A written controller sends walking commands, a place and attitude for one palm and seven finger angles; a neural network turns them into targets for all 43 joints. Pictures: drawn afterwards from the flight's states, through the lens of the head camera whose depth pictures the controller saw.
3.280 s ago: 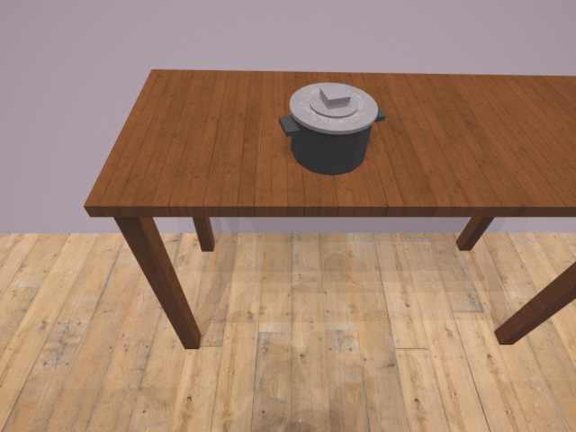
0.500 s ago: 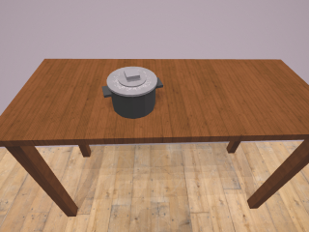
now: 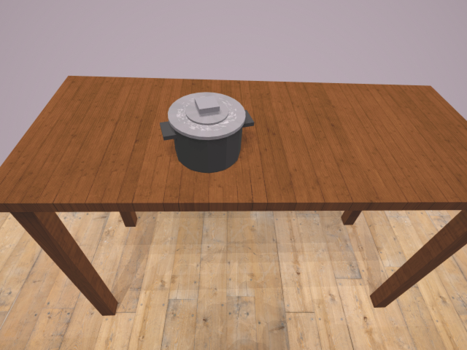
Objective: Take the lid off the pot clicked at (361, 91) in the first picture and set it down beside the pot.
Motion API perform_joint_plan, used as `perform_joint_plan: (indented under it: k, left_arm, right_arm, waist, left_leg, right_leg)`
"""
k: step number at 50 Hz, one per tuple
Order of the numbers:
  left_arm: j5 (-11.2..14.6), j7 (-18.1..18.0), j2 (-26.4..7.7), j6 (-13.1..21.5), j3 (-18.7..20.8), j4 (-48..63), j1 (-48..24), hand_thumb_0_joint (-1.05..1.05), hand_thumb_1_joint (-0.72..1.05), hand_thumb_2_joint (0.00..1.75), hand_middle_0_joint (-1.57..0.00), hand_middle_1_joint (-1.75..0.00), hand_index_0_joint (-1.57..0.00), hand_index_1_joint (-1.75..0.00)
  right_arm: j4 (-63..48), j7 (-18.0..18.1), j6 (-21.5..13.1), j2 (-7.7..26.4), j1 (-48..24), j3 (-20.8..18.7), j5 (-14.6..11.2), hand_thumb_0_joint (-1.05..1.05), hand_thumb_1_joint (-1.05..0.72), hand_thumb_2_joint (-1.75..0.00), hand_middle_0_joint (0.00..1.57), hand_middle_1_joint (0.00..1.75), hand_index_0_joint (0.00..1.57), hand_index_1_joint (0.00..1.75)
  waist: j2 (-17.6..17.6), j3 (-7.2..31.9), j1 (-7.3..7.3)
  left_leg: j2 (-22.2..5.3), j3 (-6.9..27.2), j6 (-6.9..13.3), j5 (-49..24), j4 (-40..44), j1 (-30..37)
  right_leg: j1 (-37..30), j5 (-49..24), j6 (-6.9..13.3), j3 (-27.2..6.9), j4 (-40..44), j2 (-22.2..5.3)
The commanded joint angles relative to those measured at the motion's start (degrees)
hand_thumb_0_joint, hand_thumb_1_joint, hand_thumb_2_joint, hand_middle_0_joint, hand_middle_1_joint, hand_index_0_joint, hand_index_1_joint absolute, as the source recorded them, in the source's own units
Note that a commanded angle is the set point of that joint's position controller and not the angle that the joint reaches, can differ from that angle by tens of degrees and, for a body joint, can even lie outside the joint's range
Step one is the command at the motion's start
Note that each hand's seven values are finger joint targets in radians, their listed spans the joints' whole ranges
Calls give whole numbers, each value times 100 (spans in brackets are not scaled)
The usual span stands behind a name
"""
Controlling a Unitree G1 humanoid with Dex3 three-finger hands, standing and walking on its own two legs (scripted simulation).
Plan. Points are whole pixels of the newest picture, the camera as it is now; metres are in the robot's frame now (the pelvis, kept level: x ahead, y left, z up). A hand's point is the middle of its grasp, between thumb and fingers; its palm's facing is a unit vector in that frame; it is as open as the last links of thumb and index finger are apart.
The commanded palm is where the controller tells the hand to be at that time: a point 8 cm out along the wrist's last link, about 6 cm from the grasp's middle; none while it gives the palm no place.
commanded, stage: shuffle to correct the standing spot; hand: left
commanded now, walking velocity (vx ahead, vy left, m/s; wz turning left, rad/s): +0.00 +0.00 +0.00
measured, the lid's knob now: (206, 104) +0.56 +0.10 +0.14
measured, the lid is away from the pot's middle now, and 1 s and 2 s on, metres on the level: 0.00 0.00 0.00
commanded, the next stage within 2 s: come to a stop and stand still in 0.68 s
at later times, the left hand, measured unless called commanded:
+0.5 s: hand out of the picture +0.01 +0.15 -0.19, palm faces +0.10 -0.98 -0.16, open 7.4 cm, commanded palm none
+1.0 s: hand out of the picture +0.07 +0.12 -0.20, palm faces +0.14 -0.98 -0.13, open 7.4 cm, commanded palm none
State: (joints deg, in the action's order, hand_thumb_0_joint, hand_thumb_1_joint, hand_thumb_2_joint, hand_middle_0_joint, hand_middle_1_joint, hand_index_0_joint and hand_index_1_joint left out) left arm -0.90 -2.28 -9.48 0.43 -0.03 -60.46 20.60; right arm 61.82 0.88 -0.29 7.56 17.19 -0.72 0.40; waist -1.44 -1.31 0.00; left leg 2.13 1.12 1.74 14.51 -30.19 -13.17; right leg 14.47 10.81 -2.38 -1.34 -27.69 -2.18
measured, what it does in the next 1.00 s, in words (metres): walks ahead: left foot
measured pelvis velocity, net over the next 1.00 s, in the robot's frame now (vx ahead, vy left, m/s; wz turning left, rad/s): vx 0.12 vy -0.03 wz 0.06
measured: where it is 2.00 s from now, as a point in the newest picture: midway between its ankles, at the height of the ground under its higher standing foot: outside the picture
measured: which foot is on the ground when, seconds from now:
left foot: down 0.00-0.76, up 0.78-0.92, down 0.94-1.00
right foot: down 0.00-1.00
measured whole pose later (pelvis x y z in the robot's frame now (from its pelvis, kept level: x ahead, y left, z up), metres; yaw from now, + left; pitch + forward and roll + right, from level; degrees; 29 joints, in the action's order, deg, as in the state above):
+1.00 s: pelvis +0.12 -0.03 -0.01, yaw +4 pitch -3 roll -1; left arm -0.3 -2.9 -8.1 0.0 1.1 -60.4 20.8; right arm 58.9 2.2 -0.9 7.0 8.4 -2.1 0.2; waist -3.9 -5.9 1.1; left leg 1.1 -5.1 3.8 15.6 -36.0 -15.6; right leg 7.4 25.9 0.5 3.7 -38.3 -0.6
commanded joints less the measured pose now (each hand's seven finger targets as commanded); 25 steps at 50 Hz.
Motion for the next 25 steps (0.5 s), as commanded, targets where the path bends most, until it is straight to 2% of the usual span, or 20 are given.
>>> perform_joint_plan:
  k: [1, 5, 6, 10, 12, 13, 16, 19, 21, 22, 23, 25]
  left_arm:
    - [11, -11, -504, 79, 104, 190, 312, 0, 90, 90, -20, -30, -20, -30]
    - [10, -18, -462, 100, 81, 134, 332, 0, 90, 90, -20, -30, -20, -30]
    - [9, -4, -483, 93, 92, 129, 346, 0, 90, 90, -20, -30, -20, -30]
    - [-40, 31, -456, 47, 121, 124, 416, 0, 90, 90, -20, -30, -20, -30]
    - [-57, 52, -440, 34, 144, 161, 453, 0, 90, 90, -20, -30, -20, -30]
    - [-59, 55, -430, 40, 151, 163, 475, 0, 90, 90, -20, -30, -20, -30]
    - [-36, 68, -474, 66, 187, 193, 527, 0, 90, 90, -20, -30, -20, -30]
    - [-27, 58, -504, 90, 209, 210, 526, 0, 90, 90, -20, -30, -20, -30]
    - [-24, 68, -538, 72, 218, 252, 481, 0, 90, 90, -20, -30, -20, -30]
    - [-28, 66, -505, 78, 232, 263, 494, 0, 90, 90, -20, -30, -20, -30]
    - [-29, 62, -502, 101, 239, 246, 525, 0, 90, 90, -20, -30, -20, -30]
    - [-16, 54, -464, 139, 236, 171, 605, 0, 90, 90, -20, -30, -20, -30]
  right_arm:
    - [-264, 40, -131, 604, 151, -105, -15, 0, -90, -90, 20, 30, 20, 30]
    - [-204, 37, -135, 594, 127, -83, -26, 0, -90, -90, 20, 30, 20, 30]
    - [-194, 40, -138, 578, 163, -92, -15, 0, -90, -90, 20, 30, 20, 30]
    - [-204, 18, -74, 684, 91, -149, 37, 0, -90, -90, 20, 30, 20, 30]
    - [-252, 19, -63, 713, 86, -182, 52, 0, -90, -90, 20, 30, 20, 30]
    - [-276, 21, -55, 706, 69, -188, 56, 0, -90, -90, 20, 30, 20, 30]
    - [-330, 23, -83, 569, 155, -187, 50, 0, -90, -90, 20, 30, 20, 30]
    - [-330, 18, -108, 501, 237, -180, 56, 0, -90, -90, 20, 30, 20, 30]
    - [-376, 18, -93, 487, 277, -194, 59, 0, -90, -90, 20, 30, 20, 30]
    - [-394, 21, -99, 515, 257, -204, 65, 0, -90, -90, 20, 30, 20, 30]
    - [-383, 21, -121, 481, 286, -195, 64, 0, -90, -90, 20, 30, 20, 30]
    - [-334, 37, -172, 443, 323, -175, 54, 0, -90, -90, 20, 30, 20, 30]
  waist:
    - [139, -301, 32]
    - [86, -399, 23]
    - [39, -334, 26]
    - [303, -575, 48]
    - [353, -649, 74]
    - [263, -764, 73]
    - [-5, -678, 63]
    - [181, -612, 30]
    - [66, -658, 0]
    - [131, -685, 16]
    - [23, -596, 8]
    - [74, -378, 15]
  left_leg:
    - [-619, 686, 16, 496, 1015, -439]
    - [-576, 601, -7, 324, 989, -433]
    - [-611, 670, 14, 546, 1044, -421]
    - [-665, 922, 123, 1875, 1249, -798]
    - [-714, 1074, 209, 2111, 1321, -981]
    - [-686, 1057, 216, 2110, 1239, -1084]
    - [-553, 924, 224, 1629, 901, -1011]
    - [-450, 825, 214, 1348, 642, -965]
    - [-453, 871, 239, 1415, 619, -974]
    - [-441, 882, 251, 1261, 529, -985]
    - [-441, 839, 257, 901, 425, -958]
    - [-468, 761, 268, 135, 279, -750]
  right_leg:
    - [-50, 377, 400, -264, 521, -288]
    - [-42, 290, 394, -339, 579, -325]
    - [-84, 487, 382, -248, 560, -272]
    - [75, 1469, 354, -88, 378, -172]
    - [59, 1542, 356, -2, 259, -115]
    - [89, 1582, 377, -54, 281, -116]
    - [56, 1576, 478, -192, 425, -225]
    - [97, 1687, 548, -259, 424, -350]
    - [184, 1821, 557, -204, 404, -319]
    - [190, 1725, 562, -206, 374, -340]
    - [73, 1458, 580, -177, 317, -366]
    - [-139, 827, 595, -67, 162, -364]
